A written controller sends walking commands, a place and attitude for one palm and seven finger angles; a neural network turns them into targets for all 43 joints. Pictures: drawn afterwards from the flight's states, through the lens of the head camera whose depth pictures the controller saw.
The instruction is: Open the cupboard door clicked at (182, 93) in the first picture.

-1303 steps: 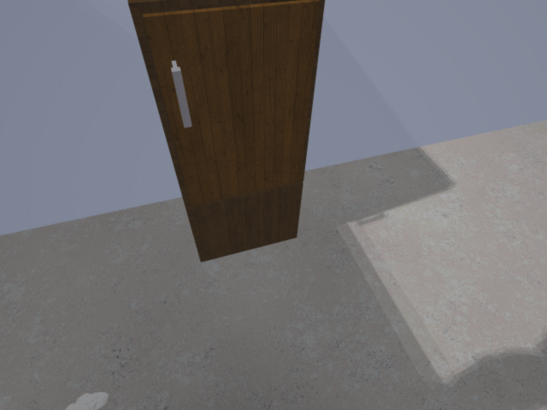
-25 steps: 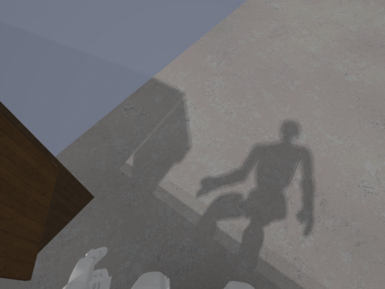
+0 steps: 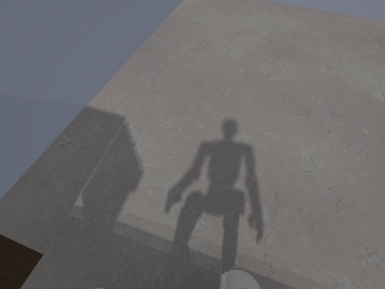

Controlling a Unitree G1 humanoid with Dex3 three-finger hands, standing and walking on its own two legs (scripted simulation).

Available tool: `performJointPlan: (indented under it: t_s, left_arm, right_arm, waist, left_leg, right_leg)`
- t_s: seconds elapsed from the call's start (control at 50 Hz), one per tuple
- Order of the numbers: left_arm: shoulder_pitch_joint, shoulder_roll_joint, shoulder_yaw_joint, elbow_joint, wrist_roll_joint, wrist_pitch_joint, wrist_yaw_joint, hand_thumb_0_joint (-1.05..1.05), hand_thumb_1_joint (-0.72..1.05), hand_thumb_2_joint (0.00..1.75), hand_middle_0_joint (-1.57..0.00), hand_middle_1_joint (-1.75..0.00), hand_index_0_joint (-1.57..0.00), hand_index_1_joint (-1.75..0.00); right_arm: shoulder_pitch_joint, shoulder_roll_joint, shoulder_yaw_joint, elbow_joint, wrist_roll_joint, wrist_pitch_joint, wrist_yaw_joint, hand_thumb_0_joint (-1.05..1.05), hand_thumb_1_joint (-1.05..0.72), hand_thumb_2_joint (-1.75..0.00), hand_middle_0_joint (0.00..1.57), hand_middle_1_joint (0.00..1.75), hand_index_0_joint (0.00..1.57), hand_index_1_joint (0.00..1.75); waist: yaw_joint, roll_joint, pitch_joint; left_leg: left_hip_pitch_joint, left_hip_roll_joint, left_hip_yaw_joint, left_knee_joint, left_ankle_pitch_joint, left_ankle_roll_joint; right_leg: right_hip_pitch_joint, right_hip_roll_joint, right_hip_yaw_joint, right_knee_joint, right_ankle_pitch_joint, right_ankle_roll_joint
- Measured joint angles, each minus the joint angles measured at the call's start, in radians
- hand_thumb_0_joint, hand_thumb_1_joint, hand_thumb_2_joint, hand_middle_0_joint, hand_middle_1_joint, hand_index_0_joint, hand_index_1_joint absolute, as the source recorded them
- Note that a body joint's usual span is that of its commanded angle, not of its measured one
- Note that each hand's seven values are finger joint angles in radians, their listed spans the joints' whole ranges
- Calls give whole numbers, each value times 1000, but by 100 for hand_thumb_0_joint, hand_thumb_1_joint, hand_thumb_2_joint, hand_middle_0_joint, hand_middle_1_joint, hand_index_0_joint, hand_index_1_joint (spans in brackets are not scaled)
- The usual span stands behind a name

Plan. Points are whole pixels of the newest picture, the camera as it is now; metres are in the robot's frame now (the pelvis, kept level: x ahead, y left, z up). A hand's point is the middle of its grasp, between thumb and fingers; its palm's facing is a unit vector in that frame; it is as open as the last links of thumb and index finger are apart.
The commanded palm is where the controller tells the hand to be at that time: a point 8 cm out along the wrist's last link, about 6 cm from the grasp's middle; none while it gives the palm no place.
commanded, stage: walk to a spot facing it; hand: left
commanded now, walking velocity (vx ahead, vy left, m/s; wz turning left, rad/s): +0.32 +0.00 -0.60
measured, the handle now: out of the picture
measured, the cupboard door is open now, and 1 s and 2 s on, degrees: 42 42 42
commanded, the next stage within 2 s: turn to face it in 1.04 s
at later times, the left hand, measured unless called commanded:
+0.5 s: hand (156, 245) +0.24 +0.10 -0.16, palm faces -0.13 -0.97 -0.21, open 7.3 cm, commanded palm none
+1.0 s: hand (199, 138) +0.60 +0.00 -0.16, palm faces -0.41 -0.88 -0.22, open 7.4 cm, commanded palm none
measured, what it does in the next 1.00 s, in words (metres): walks ahead, turning right: right foot, then left foot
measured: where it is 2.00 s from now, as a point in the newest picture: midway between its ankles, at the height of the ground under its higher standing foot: (247, 205)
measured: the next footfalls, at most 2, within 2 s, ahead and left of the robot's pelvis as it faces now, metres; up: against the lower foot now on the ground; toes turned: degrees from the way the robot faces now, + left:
right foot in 0.14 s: +0.15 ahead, -0.14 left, +0.00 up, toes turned -13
left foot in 0.66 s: +0.42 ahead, +0.01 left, +0.00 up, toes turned -10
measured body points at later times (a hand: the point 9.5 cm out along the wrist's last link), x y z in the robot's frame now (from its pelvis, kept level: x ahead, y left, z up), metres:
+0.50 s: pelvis +0.18 -0.08 +0.00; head +0.22 -0.09 +0.45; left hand +0.25 +0.15 -0.14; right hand +0.25 -0.33 -0.14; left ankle +0.30 +0.06 -0.69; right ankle +0.11 -0.13 -0.74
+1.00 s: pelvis +0.42 -0.14 -0.01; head +0.45 -0.17 +0.44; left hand +0.62 +0.04 -0.14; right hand +0.26 -0.33 -0.16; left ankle +0.38 +0.02 -0.74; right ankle +0.47 -0.29 -0.72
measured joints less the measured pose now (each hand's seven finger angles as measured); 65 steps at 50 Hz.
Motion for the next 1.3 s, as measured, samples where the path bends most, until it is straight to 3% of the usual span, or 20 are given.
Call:
performJointPlan:
  t_s: [0.1, 0.14, 0.16, 0.22, 0.26, 0.34, 0.42, 0.6, 0.64, 0.68, 0.74, 0.78, 0.84, 0.92, 1.04, 1.08, 1.12, 1.16, 1.2, 1.3]
  left_arm:
    - [-55, -10, -8, -2, -2, -7, -4, 1, 91, 90, -19, -30, -19, -30]
    - [-74, -11, -12, -14, -2, -31, -5, 1, 91, 90, -19, -30, -20, -30]
    - [-82, -10, -12, -22, -2, -51, -1, 1, 91, 90, -19, -30, -20, -30]
    - [-81, -14, -16, -29, -18, -81, 27, 0, 91, 90, -19, -30, -20, -30]
    - [-60, -20, -20, -20, -17, -79, 42, 0, 91, 90, -19, -30, -20, -30]
    - [0, -32, -16, 17, -13, -82, 56, 0, 92, 90, -20, -30, -20, -30]
    - [58, -29, -15, 49, -13, -97, 50, 0, 93, 90, -20, -30, -20, -30]
    - [177, -37, -32, 111, -14, -109, 56, 0, 92, 90, -20, -30, -20, -30]
    - [210, -39, -31, 127, -18, -104, 57, 0, 91, 90, -20, -30, -20, -30]
    - [223, -43, -30, 146, -24, -91, 54, 0, 91, 90, -20, -30, -20, -30]
    - [189, -30, -22, 157, -16, -73, 49, 1, 91, 90, -20, -30, -20, -30]
    - [150, -26, -16, 142, -9, -62, 40, 1, 91, 90, -20, -30, -20, -30]
    - [94, -27, -10, 99, -4, -53, 30, 1, 91, 90, -19, -30, -20, -30]
    - [21, -26, -8, 53, -2, -49, 22, 0, 91, 90, -19, -30, -19, -30]
    - [-69, 3, -10, 20, -1, -57, 17, 0, 91, 90, -19, -30, -19, -30]
    - [-88, 12, -11, 10, -1, -88, 23, 0, 91, 90, -19, -30, -20, -30]
    - [-92, 11, -15, 8, -12, -108, 37, 0, 91, 90, -19, -30, -20, -30]
    - [-75, 0, -24, 16, -18, -108, 51, 0, 91, 90, -19, -30, -20, -30]
    - [-48, -15, -33, 38, -18, -105, 62, 0, 91, 90, -19, -30, -20, -30]
    - [-4, -27, -35, 85, -23, -110, 81, -1, 96, 90, -20, -30, -20, -30]
  right_arm:
    - [39, -13, -10, 34, -5, 10, 8, 0, -91, -90, 20, 30, 21, 30]
    - [60, -19, -11, 48, 1, 17, 14, 0, -91, -90, 20, 30, 21, 30]
    - [58, -20, -10, 58, 10, 27, 20, 0, -91, -90, 20, 30, 21, 30]
    - [-8, -27, -17, 80, 21, 62, 26, 1, -91, -90, 20, 30, 20, 30]
    - [-66, -32, -26, 67, 15, 66, 25, 1, -91, -90, 20, 30, 20, 30]
    - [-163, -33, -36, 6, 6, 52, 28, 1, -91, -90, 20, 30, 20, 30]
    - [-232, -32, -39, -34, 5, 39, 35, 0, -91, -90, 20, 30, 20, 30]
    - [-352, -22, -28, -52, 11, 24, 47, 0, -91, -90, 19, 30, 20, 30]
    - [-360, -18, -19, -58, 7, 5, 43, 0, -91, -90, 20, 30, 20, 30]
    - [-357, -16, -13, -66, -2, -20, 36, 0, -91, -90, 20, 30, 20, 30]
    - [-308, -1, -6, -61, -2, -28, 26, 0, -91, -90, 20, 30, 20, 30]
    - [-257, 3, -7, -37, -1, -29, 17, 0, -91, -90, 20, 30, 20, 30]
    - [-178, -3, -16, 15, 4, -25, 6, 0, -92, -90, 20, 30, 21, 30]
    - [-87, -29, -25, 68, 2, -9, 13, 0, -93, -90, 20, 30, 20, 30]
    - [24, -48, -24, 116, -1, 12, 21, 0, -92, -90, 20, 30, 20, 30]
    - [40, -46, -20, 135, 10, 25, 27, 0, -92, -90, 20, 30, 20, 30]
    - [13, -43, -20, 148, 21, 42, 29, 1, -91, -90, 20, 30, 20, 30]
    - [-28, -40, -24, 142, 21, 46, 25, 1, -91, -90, 20, 30, 20, 30]
    - [-71, -34, -25, 122, 18, 44, 21, 1, -91, -90, 20, 30, 20, 30]
    - [-146, 1, -15, 77, 22, 34, 20, 0, -91, -90, 19, 30, 20, 30]
  waist:
    - [-31, 18, 23]
    - [-35, 33, 30]
    - [-28, 34, 38]
    - [-21, 34, 58]
    - [-19, 33, 53]
    - [-18, 27, 21]
    - [4, 27, -4]
    - [70, 5, 8]
    - [73, -6, 7]
    - [66, -3, 8]
    - [62, -30, 13]
    - [59, -29, 10]
    - [57, -16, 0]
    - [31, 7, -1]
    - [-22, 27, 10]
    - [-19, 32, 21]
    - [-20, 28, 38]
    - [-22, 25, 39]
    - [-29, 24, 26]
    - [-37, 18, -7]
  left_leg:
    - [53, 35, 71, 43, -77, -46]
    - [40, 74, 77, 149, -139, -62]
    - [-4, 90, 51, 283, -165, -51]
    - [-208, 55, -119, 731, -162, -22]
    - [-316, 43, -162, 817, -87, -20]
    - [-447, 37, -190, 711, 18, -30]
    - [-499, 25, -208, 584, 82, -35]
    - [-424, -39, -172, 287, 89, -5]
    - [-350, -62, -147, 183, 124, 20]
    - [-325, -53, -134, 206, 149, 69]
    - [-263, -55, -89, 224, 54, 58]
    - [-204, -57, -73, 169, 50, 40]
    - [-115, -56, -44, 74, 53, 40]
    - [-20, -44, -8, -1, 31, 21]
    - [70, 6, 38, 50, -92, -43]
    - [9, 43, 9, 265, -156, -36]
    - [-127, 26, -94, 600, -187, -18]
    - [-245, 10, -147, 782, -136, -10]
    - [-332, 13, -165, 785, -84, -11]
    - [-431, 7, -178, 555, 22, -16]
  right_leg:
    - [72, 10, -49, -228, -35, -33]
    - [137, 36, -72, -317, -10, -67]
    - [137, 45, -73, -305, 46, -85]
    - [170, 71, -67, -272, -22, -107]
    - [222, 91, -57, -342, -18, -106]
    - [318, 122, -29, -498, 26, -115]
    - [402, 143, -1, -588, 27, -118]
    - [569, 140, 56, -607, -101, -92]
    - [568, 131, 75, -518, -170, -81]
    - [460, 133, 76, -222, -223, -74]
    - [256, 98, 68, 201, -177, -69]
    - [150, 60, 50, 285, -105, -57]
    - [41, 6, 37, 200, -33, -40]
    - [0, -35, 8, -65, 47, -31]
    - [91, -2, -47, -303, 56, -60]
    - [123, 22, -56, -306, 55, -85]
    - [145, 35, -56, -272, 2, -91]
    - [203, 50, -56, -323, -7, -86]
    - [265, 65, -58, -404, 10, -83]
    - [396, 81, -92, -550, 19, -85]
